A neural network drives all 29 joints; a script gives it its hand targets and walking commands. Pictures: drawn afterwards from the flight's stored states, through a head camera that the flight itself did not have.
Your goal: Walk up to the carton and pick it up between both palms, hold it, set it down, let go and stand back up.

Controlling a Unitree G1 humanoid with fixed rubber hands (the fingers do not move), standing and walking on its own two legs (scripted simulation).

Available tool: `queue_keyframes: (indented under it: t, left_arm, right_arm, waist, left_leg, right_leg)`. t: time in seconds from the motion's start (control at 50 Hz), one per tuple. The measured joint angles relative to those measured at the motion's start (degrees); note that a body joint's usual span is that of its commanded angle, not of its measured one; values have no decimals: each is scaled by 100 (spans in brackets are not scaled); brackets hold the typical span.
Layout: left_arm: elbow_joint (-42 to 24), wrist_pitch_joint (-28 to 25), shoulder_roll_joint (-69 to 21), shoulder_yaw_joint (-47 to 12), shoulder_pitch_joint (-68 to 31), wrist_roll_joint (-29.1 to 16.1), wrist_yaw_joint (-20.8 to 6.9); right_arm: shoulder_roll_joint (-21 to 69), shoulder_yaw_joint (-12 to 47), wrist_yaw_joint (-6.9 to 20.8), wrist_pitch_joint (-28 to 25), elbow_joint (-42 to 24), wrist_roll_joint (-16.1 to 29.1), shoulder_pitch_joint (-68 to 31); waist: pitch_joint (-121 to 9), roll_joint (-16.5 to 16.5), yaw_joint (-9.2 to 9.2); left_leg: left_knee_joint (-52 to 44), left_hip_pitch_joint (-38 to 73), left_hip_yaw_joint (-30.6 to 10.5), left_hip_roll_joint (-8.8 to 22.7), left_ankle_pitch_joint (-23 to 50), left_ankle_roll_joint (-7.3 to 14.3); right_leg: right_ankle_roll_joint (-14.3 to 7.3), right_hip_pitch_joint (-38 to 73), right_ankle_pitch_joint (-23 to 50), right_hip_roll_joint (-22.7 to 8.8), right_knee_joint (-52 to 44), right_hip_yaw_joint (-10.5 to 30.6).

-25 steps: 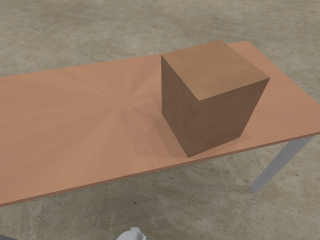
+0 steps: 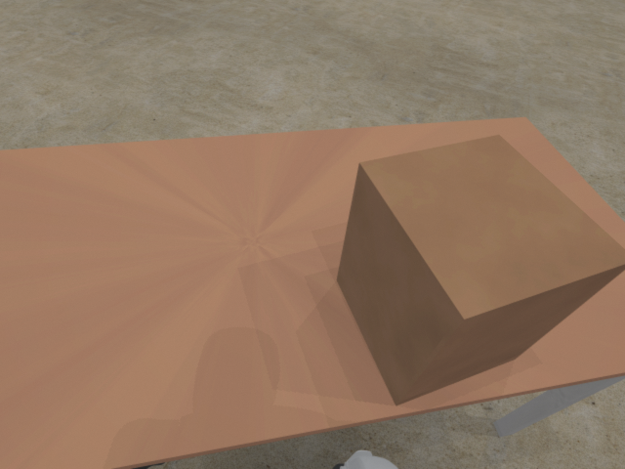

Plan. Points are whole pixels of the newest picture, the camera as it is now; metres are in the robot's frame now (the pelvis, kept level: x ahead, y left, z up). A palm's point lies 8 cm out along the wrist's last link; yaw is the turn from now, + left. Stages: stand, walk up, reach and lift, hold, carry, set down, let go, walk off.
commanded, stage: walk up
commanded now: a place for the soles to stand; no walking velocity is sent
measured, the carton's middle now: (446, 272) +0.36 -0.18 +0.06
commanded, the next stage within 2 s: none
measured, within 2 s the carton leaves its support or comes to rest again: neither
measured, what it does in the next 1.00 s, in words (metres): steps on the spot: left foot, then right foot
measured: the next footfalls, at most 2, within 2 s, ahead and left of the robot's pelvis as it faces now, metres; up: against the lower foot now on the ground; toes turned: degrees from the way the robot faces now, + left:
left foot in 0.34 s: -0.12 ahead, +0.18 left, +0.00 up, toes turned -3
right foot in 0.98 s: +0.08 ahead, -0.13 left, +0.00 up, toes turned -10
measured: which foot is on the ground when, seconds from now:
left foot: down 0.00-0.00, up 0.02-0.32, down 0.34-0.98, up 1.00-1.00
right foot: down 0.00-0.38, up 0.40-0.96, down 0.98-1.00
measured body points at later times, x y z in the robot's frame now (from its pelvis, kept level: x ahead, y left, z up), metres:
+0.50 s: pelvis -0.11 +0.08 +0.02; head -0.12 +0.13 +0.46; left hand +0.03 +0.35 -0.12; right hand -0.13 -0.18 -0.10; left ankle -0.16 +0.18 -0.72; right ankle +0.02 -0.12 -0.64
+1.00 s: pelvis -0.06 +0.00 -0.01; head -0.05 -0.01 +0.44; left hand +0.13 +0.22 -0.12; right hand -0.18 -0.23 -0.15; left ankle -0.15 +0.18 -0.71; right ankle +0.05 -0.12 -0.72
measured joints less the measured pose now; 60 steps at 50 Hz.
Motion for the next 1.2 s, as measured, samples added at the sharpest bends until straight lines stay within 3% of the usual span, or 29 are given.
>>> queue_keyframes:
  t: [0.02, 0.06, 0.12, 0.2, 0.26, 0.34, 0.38, 0.42, 0.46, 0.5, 0.54, 0.56, 0.64, 0.7, 0.84, 0.92, 0.98, 1.02, 1.08, 1.2]
  left_arm:
    - [67, 56, -73, 4, 51, 32, 18]
    - [72, 178, -104, 8, 135, 57, 14]
    - [24, 333, 118, 155, 74, -47, 18]
    - [-189, 342, 379, 364, -125, -35, 33]
    - [-279, 387, 396, 356, -188, 39, -51]
    - [-288, 601, 373, 241, -205, 144, -233]
    - [-177, 698, 525, 246, -159, 163, -317]
    - [-53, 793, 553, 265, 55, 183, -390]
    - [45, 811, 598, 264, 73, 182, -456]
    - [101, 663, 685, 286, 17, 125, -517]
    - [259, 539, 751, 298, 138, 106, -563]
    - [384, 539, 772, 284, 246, 125, -577]
    - [831, 645, 670, 211, 679, 227, -598]
    - [980, 660, 541, 152, 961, 306, -637]
    - [618, 481, 351, 72, 352, 308, -657]
    - [192, 284, 286, 86, -384, 212, -734]
    - [222, 237, 140, 91, -386, 161, -716]
    - [306, 213, 16, 78, -221, 123, -626]
    - [436, 352, -21, 15, 96, -147, -452]
    - [643, 473, 193, 61, 598, -216, -328]
  right_arm:
    - [-111, -28, -5, 42, -44, 28, -159]
    - [-240, -94, -32, 91, -170, 100, -478]
    - [-166, -170, -114, 242, -319, 14, -708]
    - [-118, -185, -41, 385, -441, 43, -856]
    - [-205, -214, 56, 287, -510, 131, -812]
    - [-233, -215, 69, 102, -468, 215, -489]
    - [45, -149, 7, 48, -280, 195, -270]
    - [188, -51, -75, 15, -218, 220, 272]
    - [273, -10, -182, -54, 31, 236, 841]
    - [349, 24, -183, -95, 211, 159, 1167]
    - [345, -9, -96, -169, 179, 113, 1175]
    - [325, -37, -52, -233, 129, 107, 1116]
    - [286, -106, -11, -464, -84, -9, 938]
    - [312, -87, -52, -600, -224, -146, 891]
    - [312, 32, -148, -684, -116, -253, 1296]
    - [156, 67, -112, -573, 163, -251, 1644]
    - [29, 70, -53, -468, 318, -195, 1823]
    - [17, 117, -14, -351, 334, -83, 1661]
    - [69, 150, -26, -168, 165, -27, 1254]
    - [8, 109, -27, -193, -1, -44, 570]
  waist:
    - [13, 171, 66]
    - [84, 422, 157]
    - [172, 265, 238]
    - [169, -68, 356]
    - [-42, -64, 319]
    - [-466, 129, 264]
    - [-471, -242, 322]
    - [-752, -164, 34]
    - [-912, -11, -292]
    - [-859, -90, -152]
    - [-736, -231, 69]
    - [-685, -291, 95]
    - [-709, -403, 80]
    - [-848, -387, 51]
    - [-704, -68, -364]
    - [-500, 90, -495]
    - [-462, 221, -417]
    - [-346, 327, -284]
    - [-252, 208, -57]
    - [-239, -31, 228]
  left_leg:
    - [328, -141, -12, 92, -193, -40]
    - [1294, -542, -277, 119, -725, -402]
    - [2967, -1141, -375, 4, -1538, -689]
    - [3663, -1339, -684, 175, -1268, -816]
    - [2796, -876, -827, 353, -1190, -785]
    - [491, 207, -404, 446, -1123, -569]
    - [335, 408, -28, 228, -951, -436]
    - [327, 389, -137, 363, -858, -389]
    - [30, 401, -554, 598, -576, -433]
    - [-475, 514, -609, 732, -236, -531]
    - [-863, 579, -417, 759, 17, -595]
    - [-990, 577, -350, 743, 108, -579]
    - [-1293, 433, -242, 619, 324, -421]
    - [-1425, 416, -83, 592, 326, -396]
    - [-1436, 929, 84, 739, 56, -537]
    - [-1177, 1272, 92, 856, -282, -713]
    - [-365, 1212, -32, 998, -790, -787]
    - [622, 839, -290, 1026, -1035, -676]
    - [1751, 130, -367, 698, -1427, -556]
    - [1700, -758, -359, 503, -967, -485]
  right_leg:
    - [-24, 89, -490, 94, -111, -34]
    - [-4, -8, -708, 205, -24, -102]
    - [-136, -184, -597, -30, 87, -93]
    - [-244, -408, -139, -283, -343, 96]
    - [-162, -664, 172, -354, -527, 253]
    - [264, -974, 268, -244, -556, 480]
    - [256, -1038, -775, -280, -261, 850]
    - [335, -1221, -1943, 0, 701, 953]
    - [378, -1207, -2015, 218, 1562, 933]
    - [329, -1200, -1667, 359, 1929, 1076]
    - [327, -1218, -1383, 366, 2135, 1055]
    - [353, -1154, -1269, 324, 2204, 983]
    - [472, -505, -1091, 168, 1886, 716]
    - [547, -105, -1358, 161, 1593, 542]
    - [446, -45, -2462, 106, 901, 281]
    - [235, -182, -1592, -14, 202, 174]
    - [44, 55, -438, -16, -221, 32]
    - [-90, 39, -747, 83, 171, -82]
    - [-195, 255, -901, 39, 36, -78]
    - [-299, 607, -424, 122, -867, -145]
